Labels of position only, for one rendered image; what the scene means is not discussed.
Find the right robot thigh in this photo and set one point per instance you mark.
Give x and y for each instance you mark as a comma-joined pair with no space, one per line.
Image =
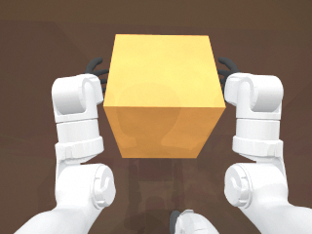
191,223

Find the right robot upper arm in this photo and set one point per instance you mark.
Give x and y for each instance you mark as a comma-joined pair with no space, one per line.
260,191

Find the left robot upper arm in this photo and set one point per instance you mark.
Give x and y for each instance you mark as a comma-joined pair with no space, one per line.
82,192

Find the left robot hand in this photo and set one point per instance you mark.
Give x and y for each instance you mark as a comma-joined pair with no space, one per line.
92,65

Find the carton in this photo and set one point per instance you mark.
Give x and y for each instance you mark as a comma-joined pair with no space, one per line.
163,96

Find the robot left forearm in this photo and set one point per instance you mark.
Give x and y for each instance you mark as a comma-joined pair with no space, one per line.
75,101

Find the robot right forearm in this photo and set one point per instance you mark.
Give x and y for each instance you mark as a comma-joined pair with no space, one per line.
258,101

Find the right robot shin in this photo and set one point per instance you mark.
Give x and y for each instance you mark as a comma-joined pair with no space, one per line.
185,212

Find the right robot hand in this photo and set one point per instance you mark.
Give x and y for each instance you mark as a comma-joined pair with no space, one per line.
233,69

